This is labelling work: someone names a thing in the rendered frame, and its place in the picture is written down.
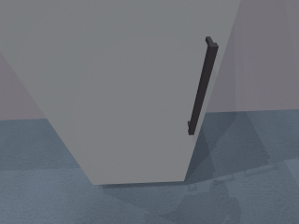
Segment fridge door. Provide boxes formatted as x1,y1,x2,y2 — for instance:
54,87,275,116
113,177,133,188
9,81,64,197
0,0,241,185

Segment handle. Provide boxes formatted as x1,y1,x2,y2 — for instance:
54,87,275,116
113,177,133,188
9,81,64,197
188,36,219,135

